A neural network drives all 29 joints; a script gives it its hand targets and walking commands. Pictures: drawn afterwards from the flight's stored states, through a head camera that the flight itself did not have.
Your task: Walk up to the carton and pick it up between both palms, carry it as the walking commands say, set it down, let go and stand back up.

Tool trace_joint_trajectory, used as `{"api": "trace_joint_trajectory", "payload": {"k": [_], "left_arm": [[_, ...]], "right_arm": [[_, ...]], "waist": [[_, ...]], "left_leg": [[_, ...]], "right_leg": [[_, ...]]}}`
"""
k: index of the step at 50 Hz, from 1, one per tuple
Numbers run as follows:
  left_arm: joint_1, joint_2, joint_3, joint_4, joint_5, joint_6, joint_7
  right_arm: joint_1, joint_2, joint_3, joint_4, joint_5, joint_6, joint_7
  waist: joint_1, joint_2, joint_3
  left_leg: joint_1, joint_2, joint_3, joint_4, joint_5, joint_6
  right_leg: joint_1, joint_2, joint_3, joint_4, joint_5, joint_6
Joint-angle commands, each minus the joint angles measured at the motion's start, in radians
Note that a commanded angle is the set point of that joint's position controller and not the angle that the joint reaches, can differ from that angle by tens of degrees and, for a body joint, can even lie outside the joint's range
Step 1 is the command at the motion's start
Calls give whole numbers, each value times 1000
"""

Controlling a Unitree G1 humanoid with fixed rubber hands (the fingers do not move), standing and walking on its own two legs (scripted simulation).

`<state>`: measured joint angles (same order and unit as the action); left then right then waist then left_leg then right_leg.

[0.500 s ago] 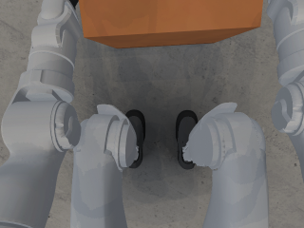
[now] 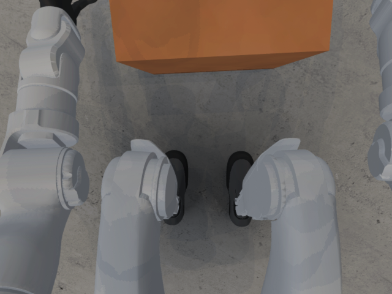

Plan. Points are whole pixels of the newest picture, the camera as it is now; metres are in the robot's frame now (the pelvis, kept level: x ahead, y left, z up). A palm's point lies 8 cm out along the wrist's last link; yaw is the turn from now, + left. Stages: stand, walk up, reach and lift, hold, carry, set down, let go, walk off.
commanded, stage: set down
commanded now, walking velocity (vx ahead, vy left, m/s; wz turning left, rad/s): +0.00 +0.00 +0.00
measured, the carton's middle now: out of the picture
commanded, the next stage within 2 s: let go in 1.14 s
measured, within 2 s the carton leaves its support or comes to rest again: neither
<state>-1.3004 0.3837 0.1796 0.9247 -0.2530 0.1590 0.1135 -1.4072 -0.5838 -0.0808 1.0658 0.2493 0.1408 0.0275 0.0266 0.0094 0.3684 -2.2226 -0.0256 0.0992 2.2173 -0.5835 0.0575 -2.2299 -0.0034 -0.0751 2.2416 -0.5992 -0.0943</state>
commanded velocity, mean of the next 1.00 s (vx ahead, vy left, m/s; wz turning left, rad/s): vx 0.00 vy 0.00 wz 0.00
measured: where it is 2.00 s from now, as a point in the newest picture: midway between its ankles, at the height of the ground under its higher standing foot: (206, 200)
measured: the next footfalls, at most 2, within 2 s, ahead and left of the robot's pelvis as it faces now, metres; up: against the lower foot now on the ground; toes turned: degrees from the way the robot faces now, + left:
none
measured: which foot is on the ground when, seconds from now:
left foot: down 0.00-1.00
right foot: down 0.00-1.00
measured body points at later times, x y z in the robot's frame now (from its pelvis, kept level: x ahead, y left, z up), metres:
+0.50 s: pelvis +0.01 +0.00 +0.11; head +0.35 -0.02 +0.41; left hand +0.55 +0.22 +0.00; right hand +0.57 -0.26 +0.01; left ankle +0.11 +0.09 -0.33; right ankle +0.11 -0.09 -0.33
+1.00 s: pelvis +0.04 +0.00 +0.26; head +0.34 -0.01 +0.59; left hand +0.54 +0.23 +0.16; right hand +0.57 -0.27 +0.17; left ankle +0.11 +0.09 -0.33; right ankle +0.11 -0.09 -0.33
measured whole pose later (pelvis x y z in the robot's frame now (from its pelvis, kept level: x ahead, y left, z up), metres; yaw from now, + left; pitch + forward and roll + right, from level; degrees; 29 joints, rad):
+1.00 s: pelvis +0.04 +0.00 +0.26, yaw -1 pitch +44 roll +1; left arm -0.96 0.28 0.28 0.71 -0.12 0.23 0.03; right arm -1.10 -0.52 -0.24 0.94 0.12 0.17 0.15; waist 0.05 0.00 -0.06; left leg -1.63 -0.06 0.03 1.25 -0.39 0.04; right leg -1.64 0.04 -0.01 1.26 -0.40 -0.04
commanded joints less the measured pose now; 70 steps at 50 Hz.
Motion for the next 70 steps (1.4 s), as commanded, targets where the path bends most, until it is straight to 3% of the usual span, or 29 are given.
{"api": "trace_joint_trajectory", "payload": {"k": [1,9,18,27,37,51,60,65,70], "left_arm": [[-224,153,30,-158,4,6,2],[-144,125,75,-172,49,43,-20],[-91,123,98,-253,82,79,-45],[-8,114,99,-317,87,99,-63],[82,82,101,-336,99,83,-80],[178,25,129,-316,149,40,-85],[193,-31,159,-218,216,-2,-98],[271,-6,169,-257,262,-19,-100],[524,16,83,-375,256,-25,-129]], "right_arm": [[-254,-184,-42,-153,-13,5,6],[-178,-148,-92,-172,-67,41,31],[-133,-142,-134,-235,-103,75,58],[-65,-152,-155,-281,-110,85,83],[14,-144,-174,-255,-112,50,110],[96,-101,-183,-225,-141,2,129],[118,-34,-211,-128,-199,-36,144],[200,-16,-223,-194,-245,-42,128],[480,50,-200,-372,-270,-28,79]], "waist": [[8,-71,-1367],[7,-79,-1302],[10,-84,-1393],[14,-87,-1469],[11,-80,-1461],[19,-84,-1399],[13,-70,-1207],[10,-58,-1355],[-7,-50,-1464]], "left_leg": [[624,-16,-104,-187,334,-41],[551,-25,-91,-296,293,-47],[598,-35,-84,-449,284,-56],[724,-38,-87,-623,347,-63],[910,-35,-106,-821,461,-64],[1183,-25,-124,-1106,590,-69],[1241,-8,-139,-1243,547,-77],[1350,-10,-135,-1260,653,-86],[1447,-17,-127,-1304,742,-83]], "right_leg": [[700,10,135,-208,347,44],[705,15,140,-326,342,50],[787,23,143,-486,346,59],[910,25,140,-654,416,69],[1022,26,136,-843,530,78],[1218,27,135,-1143,607,84],[1215,16,130,-1287,544,85],[1352,16,131,-1302,664,88],[1591,11,144,-1330,828,96]]}}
